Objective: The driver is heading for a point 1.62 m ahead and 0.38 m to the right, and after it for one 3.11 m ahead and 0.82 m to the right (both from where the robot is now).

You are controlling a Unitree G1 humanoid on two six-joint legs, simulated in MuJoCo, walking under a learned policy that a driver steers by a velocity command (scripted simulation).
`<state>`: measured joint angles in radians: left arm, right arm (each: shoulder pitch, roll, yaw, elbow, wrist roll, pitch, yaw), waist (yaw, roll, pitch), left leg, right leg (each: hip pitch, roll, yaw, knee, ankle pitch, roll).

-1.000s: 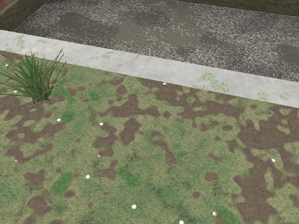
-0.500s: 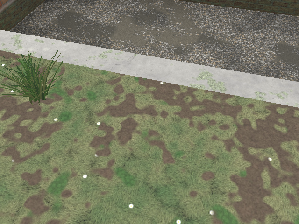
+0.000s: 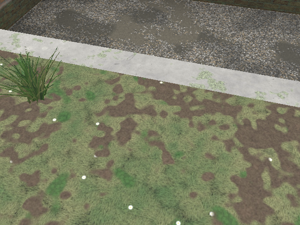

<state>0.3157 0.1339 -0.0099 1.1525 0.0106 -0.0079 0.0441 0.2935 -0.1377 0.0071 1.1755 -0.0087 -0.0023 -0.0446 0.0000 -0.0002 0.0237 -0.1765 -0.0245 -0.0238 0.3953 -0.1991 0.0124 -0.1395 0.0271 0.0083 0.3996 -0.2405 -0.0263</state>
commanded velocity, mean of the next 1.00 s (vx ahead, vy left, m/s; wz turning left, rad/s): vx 0.12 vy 0.00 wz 0.00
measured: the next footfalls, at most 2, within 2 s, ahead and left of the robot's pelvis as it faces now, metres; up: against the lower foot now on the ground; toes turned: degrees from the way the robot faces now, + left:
right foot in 0.94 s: +0.26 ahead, -0.05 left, +0.00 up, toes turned -3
left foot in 1.10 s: +0.15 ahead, +0.13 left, +0.00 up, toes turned +3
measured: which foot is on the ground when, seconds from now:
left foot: down 0.00-0.98, up 1.00-1.00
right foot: down 0.00-0.58, up 0.60-0.92, down 0.94-1.00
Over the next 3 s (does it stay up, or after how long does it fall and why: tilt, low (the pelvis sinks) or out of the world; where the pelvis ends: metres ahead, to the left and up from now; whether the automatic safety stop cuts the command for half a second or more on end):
stays up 0.67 0.02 -0.01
